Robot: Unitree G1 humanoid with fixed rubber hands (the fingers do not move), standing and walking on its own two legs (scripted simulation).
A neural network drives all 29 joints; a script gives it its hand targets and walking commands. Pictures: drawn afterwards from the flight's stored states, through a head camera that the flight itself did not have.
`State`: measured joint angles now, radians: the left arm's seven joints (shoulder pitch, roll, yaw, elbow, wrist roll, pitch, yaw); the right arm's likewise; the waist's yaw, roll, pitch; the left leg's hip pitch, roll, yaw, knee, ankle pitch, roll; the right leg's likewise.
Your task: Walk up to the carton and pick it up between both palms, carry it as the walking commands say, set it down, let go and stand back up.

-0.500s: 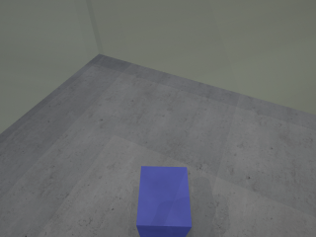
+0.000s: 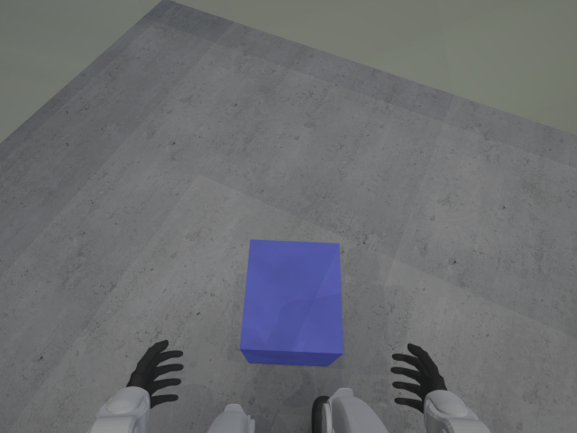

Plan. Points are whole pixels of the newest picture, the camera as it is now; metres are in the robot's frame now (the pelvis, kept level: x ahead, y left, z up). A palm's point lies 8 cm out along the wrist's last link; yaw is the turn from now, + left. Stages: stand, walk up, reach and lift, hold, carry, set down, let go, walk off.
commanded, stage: reach and lift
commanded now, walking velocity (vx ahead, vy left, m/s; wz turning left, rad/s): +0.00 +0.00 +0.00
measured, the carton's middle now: (291, 307) +0.43 -0.02 -0.57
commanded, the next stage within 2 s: none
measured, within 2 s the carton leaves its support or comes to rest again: neither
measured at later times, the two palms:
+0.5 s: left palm (170, 306) +0.33 +0.20 -0.13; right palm (419, 316) +0.30 -0.21 -0.14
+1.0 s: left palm (181, 247) +0.45 +0.20 -0.16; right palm (407, 257) +0.42 -0.23 -0.17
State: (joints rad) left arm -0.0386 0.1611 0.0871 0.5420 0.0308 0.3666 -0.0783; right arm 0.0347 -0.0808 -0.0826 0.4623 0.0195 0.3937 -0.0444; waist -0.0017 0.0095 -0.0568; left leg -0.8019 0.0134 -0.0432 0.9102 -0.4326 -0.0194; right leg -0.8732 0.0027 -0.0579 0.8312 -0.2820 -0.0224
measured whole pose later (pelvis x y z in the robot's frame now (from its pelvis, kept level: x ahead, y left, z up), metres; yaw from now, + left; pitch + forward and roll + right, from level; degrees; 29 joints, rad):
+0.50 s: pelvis -0.06 +0.01 -0.05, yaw +0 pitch +22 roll +0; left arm -0.67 0.21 0.14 0.75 -0.04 0.38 -0.01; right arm -0.62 -0.19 -0.22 0.70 0.06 0.38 -0.04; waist -0.03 0.02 0.05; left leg -1.12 -0.01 -0.01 1.17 -0.44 0.00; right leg -1.19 -0.01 -0.01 1.08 -0.28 0.00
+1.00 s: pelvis -0.05 +0.00 -0.08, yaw +2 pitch +42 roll +1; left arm -1.02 0.31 0.22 0.92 -0.02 0.11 -0.04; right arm -0.95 -0.24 -0.34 0.85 0.03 0.11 -0.02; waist -0.06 0.01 -0.08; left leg -1.50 -0.03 -0.04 1.16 -0.40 -0.02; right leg -1.56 -0.02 -0.03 1.08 -0.25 -0.02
